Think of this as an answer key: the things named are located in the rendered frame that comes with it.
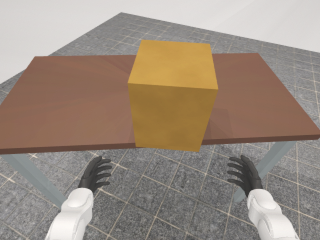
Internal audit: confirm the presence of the robot right hand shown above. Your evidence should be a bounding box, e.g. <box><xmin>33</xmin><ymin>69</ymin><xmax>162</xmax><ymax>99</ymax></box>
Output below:
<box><xmin>227</xmin><ymin>155</ymin><xmax>263</xmax><ymax>198</ymax></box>

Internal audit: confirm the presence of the carton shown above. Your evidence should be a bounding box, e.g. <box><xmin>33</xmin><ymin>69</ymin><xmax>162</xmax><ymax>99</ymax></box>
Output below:
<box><xmin>127</xmin><ymin>39</ymin><xmax>219</xmax><ymax>152</ymax></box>

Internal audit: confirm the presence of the robot right forearm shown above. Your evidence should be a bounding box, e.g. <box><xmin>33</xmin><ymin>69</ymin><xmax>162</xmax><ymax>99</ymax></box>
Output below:
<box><xmin>247</xmin><ymin>189</ymin><xmax>300</xmax><ymax>240</ymax></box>

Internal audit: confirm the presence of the robot left forearm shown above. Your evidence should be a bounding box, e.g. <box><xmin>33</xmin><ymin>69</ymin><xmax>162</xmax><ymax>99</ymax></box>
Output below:
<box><xmin>45</xmin><ymin>188</ymin><xmax>94</xmax><ymax>240</ymax></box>

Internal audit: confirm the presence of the table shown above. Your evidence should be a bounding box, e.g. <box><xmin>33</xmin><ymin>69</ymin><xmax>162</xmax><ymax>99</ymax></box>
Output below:
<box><xmin>0</xmin><ymin>53</ymin><xmax>320</xmax><ymax>210</ymax></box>

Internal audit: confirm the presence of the robot left hand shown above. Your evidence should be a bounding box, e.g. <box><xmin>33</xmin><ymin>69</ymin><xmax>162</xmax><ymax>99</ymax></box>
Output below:
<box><xmin>77</xmin><ymin>155</ymin><xmax>112</xmax><ymax>194</ymax></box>

